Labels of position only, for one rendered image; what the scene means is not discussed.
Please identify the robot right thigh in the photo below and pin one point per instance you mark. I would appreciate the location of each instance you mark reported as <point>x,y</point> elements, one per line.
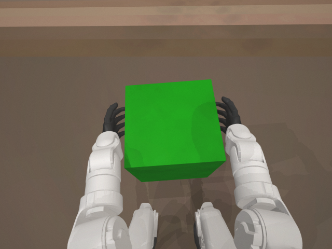
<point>212,228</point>

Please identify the right robot upper arm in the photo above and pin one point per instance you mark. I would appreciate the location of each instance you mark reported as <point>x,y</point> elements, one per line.
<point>263,229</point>

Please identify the left robot upper arm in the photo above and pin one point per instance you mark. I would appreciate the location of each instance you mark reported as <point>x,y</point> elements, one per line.
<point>109,232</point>

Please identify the right robot hand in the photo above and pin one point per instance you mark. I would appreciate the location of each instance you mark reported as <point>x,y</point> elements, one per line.
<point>230,113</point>

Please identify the robot left thigh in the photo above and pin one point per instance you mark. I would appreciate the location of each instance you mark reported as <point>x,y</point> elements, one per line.
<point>143,228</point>

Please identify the left robot hand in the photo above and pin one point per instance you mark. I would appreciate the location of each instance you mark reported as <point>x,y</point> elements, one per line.
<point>111,120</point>

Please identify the robot right forearm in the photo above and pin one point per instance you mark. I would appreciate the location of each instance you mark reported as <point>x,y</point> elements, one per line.
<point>254,188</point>

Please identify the robot thigh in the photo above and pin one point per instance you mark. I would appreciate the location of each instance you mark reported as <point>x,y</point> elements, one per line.
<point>212,228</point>
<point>143,228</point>

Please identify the robot left forearm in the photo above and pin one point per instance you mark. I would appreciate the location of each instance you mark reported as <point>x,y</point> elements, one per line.
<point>102,192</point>

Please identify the carton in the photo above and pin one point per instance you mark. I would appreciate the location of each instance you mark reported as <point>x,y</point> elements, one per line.
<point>172,131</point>

